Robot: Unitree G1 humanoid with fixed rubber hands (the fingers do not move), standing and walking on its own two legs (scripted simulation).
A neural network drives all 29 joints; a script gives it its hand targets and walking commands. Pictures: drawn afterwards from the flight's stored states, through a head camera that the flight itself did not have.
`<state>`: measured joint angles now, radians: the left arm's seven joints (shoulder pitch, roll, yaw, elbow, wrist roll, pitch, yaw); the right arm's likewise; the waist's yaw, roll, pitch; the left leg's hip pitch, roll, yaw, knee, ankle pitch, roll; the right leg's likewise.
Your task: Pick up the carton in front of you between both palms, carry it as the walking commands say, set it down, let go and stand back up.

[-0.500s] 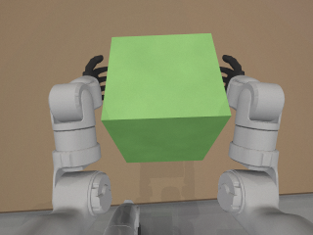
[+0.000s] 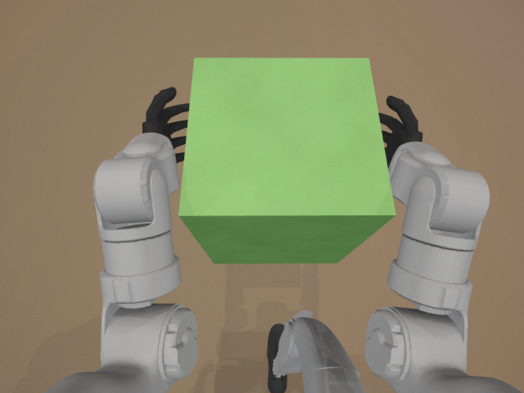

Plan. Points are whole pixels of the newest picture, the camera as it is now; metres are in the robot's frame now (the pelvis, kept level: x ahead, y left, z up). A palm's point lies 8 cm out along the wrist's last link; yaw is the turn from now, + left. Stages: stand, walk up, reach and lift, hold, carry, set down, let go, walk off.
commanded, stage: carry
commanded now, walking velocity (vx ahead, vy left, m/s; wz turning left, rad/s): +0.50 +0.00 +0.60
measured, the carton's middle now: (278, 178) +0.40 -0.01 +0.07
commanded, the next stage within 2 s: none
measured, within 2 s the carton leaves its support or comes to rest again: neither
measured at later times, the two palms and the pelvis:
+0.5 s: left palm out of the picture +0.69 +0.23 +0.25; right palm out of the picture +0.74 -0.06 +0.24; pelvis +0.36 +0.02 +0.07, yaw +13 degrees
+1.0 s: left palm out of the picture +0.89 +0.29 +0.16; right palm out of the picture +1.00 +0.01 +0.17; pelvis +0.69 +0.04 +0.09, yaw +19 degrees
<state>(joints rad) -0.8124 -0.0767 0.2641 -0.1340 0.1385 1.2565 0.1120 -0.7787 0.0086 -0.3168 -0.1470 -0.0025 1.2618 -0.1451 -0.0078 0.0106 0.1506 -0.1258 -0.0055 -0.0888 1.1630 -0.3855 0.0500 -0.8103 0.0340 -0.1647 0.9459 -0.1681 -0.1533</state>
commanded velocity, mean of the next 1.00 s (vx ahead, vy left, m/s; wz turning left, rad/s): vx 0.50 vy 0.00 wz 0.17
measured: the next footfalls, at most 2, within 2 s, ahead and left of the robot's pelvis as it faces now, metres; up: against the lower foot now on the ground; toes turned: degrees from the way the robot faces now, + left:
left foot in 0.48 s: +0.48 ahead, +0.09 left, +0.00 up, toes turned +20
right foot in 0.86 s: +0.80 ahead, -0.04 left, +0.00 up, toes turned +10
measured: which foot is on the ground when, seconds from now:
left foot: up 0.00-0.46, down 0.48-0.90, up 0.92-1.00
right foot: down 0.00-0.46, up 0.48-0.84, down 0.86-1.00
